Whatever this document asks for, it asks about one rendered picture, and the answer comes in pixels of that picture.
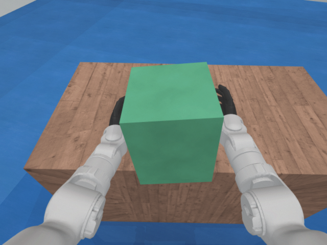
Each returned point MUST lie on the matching left robot hand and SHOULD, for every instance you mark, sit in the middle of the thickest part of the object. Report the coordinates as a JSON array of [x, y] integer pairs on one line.
[[116, 114]]

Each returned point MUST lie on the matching robot left forearm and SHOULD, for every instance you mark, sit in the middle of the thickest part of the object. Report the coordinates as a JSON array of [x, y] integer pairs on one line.
[[102, 164]]

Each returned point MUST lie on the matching pedestal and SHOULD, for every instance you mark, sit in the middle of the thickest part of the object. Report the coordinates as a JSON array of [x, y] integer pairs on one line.
[[282, 107]]

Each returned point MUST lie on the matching robot left upper arm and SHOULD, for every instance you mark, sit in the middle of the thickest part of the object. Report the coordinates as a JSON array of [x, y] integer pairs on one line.
[[74, 214]]

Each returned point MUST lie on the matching robot right forearm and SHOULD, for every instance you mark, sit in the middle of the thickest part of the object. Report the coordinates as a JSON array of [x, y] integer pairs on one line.
[[250, 168]]

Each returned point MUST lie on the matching robot right upper arm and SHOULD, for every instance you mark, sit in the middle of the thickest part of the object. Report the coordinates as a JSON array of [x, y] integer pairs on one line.
[[273, 214]]

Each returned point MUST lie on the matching carton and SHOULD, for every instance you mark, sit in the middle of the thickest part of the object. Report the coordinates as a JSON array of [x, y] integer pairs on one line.
[[172, 121]]

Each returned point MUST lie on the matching right robot hand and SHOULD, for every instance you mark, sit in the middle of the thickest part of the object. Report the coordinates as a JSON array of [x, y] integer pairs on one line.
[[227, 106]]

